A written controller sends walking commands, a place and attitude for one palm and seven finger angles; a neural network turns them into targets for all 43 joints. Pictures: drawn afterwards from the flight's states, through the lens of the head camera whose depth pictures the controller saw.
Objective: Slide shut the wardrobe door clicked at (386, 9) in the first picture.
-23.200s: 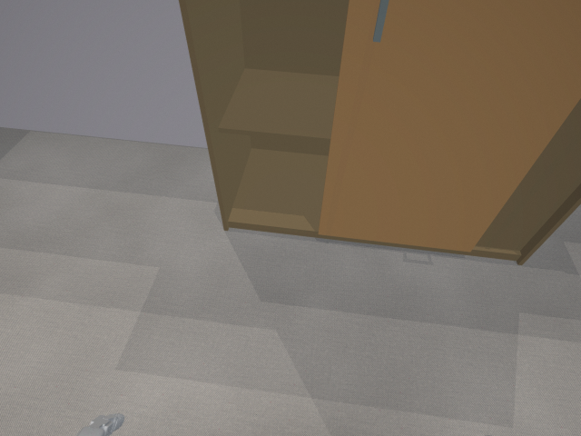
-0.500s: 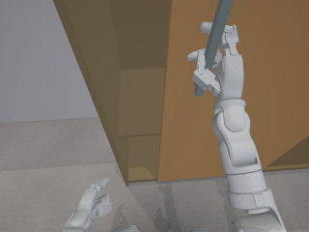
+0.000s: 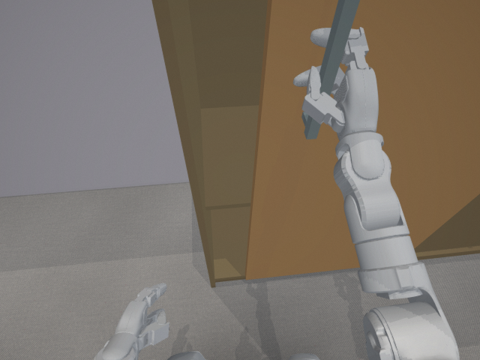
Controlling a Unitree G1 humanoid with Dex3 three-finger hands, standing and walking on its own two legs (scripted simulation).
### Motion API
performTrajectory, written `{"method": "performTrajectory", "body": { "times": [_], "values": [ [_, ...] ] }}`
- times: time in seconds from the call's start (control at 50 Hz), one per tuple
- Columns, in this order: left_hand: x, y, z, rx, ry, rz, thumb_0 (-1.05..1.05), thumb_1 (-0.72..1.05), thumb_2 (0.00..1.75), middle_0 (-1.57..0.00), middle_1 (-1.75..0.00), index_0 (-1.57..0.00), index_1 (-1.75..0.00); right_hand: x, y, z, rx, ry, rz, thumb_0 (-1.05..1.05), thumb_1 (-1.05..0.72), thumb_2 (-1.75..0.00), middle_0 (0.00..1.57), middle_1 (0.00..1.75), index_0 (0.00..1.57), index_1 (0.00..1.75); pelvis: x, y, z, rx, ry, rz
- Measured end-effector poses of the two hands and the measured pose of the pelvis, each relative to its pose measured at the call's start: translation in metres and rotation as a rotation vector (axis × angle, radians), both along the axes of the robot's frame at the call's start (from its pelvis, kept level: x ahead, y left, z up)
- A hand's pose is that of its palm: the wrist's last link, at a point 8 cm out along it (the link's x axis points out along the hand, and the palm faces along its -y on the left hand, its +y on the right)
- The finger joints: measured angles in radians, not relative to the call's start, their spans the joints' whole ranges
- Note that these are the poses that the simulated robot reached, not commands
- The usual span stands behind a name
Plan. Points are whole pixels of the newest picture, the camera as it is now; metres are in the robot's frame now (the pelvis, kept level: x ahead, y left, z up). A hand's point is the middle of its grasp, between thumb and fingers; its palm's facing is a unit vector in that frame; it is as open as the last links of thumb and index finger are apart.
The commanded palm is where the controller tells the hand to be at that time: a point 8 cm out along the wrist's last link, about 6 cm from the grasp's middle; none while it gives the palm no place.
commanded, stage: step sideways, sliding the door along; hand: right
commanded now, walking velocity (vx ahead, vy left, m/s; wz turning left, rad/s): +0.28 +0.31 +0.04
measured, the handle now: (333, 31) +0.44 -0.13 +0.30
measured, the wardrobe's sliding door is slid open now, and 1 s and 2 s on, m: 0.12 0.00 0.00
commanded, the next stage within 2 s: stop walking and hold the door there in 1.00 s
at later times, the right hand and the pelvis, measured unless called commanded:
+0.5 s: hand (251, 102) +0.39 -0.03 +0.23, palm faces +0.08 +0.99 -0.07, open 6.4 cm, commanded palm +0.37 -0.01 +0.23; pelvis +0.00 +0.09 +0.01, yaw -1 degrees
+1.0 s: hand (213, 101) +0.40 +0.02 +0.23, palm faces +0.18 +0.98 -0.05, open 6.4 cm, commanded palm +0.37 +0.04 +0.24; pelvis +0.01 +0.17 +0.01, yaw -1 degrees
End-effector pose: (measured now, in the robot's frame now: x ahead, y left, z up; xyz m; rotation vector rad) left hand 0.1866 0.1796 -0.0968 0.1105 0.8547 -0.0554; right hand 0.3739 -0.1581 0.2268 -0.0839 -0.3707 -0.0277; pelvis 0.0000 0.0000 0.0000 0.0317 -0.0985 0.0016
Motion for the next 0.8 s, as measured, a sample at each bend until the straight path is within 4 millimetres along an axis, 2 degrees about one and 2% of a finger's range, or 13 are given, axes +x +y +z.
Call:
{"method": "performTrajectory", "body": {
  "times": [0.1, 0.22, 0.32, 0.36, 0.46, 0.58, 0.8],
  "values": [
    [0.001, 0.026, 0.004, 0.011, 0.009, 0.038, 0.01, 0.91, 0.9, -0.2, -0.3, -0.2, -0.3, -0.001, 0.015, 0.001, 0.014, 0.015, -0.04, 0.02, -0.82, -0.87, 0.46, 1.42, 0.09, 1.34, 0.001, 0.022, 0.008, -0.031, 0.025, -0.014],
    [0.011, 0.06, 0.005, 0.022, -0.041, 0.051, 0.01, 0.91, 0.9, -0.2, -0.3, -0.2, -0.3, -0.003, 0.033, 0.002, 0.007, 0.028, -0.056, 0.02, -0.83, -0.87, 0.44, 1.42, 0.09, 1.35, 0.002, 0.043, 0.005, -0.023, 0.015, -0.033],
    [0.013, 0.079, 0.021, 0.05, -0.043, 0.062, 0.01, 0.91, 0.9, -0.2, -0.3, -0.2, -0.3, -0.004, 0.049, 0.002, 0.02, 0.038, -0.056, 0.02, -0.83, -0.87, 0.42, 1.41, 0.1, 1.36, 0.003, 0.056, 0.016, -0.068, 0.042, -0.019],
    [0.016, 0.085, 0.024, 0.058, -0.077, 0.069, 0.01, 0.91, 0.9, -0.2, -0.3, -0.2, -0.3, -0.004, 0.054, 0.001, 0.021, 0.027, -0.044, 0.02, -0.83, -0.87, 0.41, 1.41, 0.11, 1.35, 0.005, 0.057, 0.012, -0.054, 0.053, -0.007],
    [0.018, 0.096, 0.021, 0.03, -0.071, 0.033, 0.01, 0.91, 0.9, -0.2, -0.3, -0.2, -0.3, -0.004, 0.07, 0.0, 0.007, 0.014, -0.028, 0.01, -0.83, -0.86, 0.41, 1.4, 0.09, 1.31, 0.003, 0.078, 0.008, -0.052, 0.034, -0.013],
    [0.024, 0.112, 0.005, -0.007, -0.039, -0.017, 0.01, 0.91, 0.9, -0.2, -0.3, -0.2, -0.3, -0.005, 0.093, -0.001, 0.006, -0.007, -0.081, 0.01, -0.84, -0.87, 0.44, 1.4, 0.07, 1.29, 0.008, 0.117, -0.002, -0.015, 0.018, -0.028],
    [0.029, 0.166, 0.008, 0.008, -0.038, 0.03, 0.01, 0.91, 0.9, -0.2, -0.3, -0.2, -0.3, -0.008, 0.128, -0.001, 0.025, 0.007, -0.112, 0.01, -0.84, -0.87, 0.44, 1.42, 0.09, 1.3, 0.011, 0.155, 0.005, -0.035, 0.03, -0.047]
  ]
}}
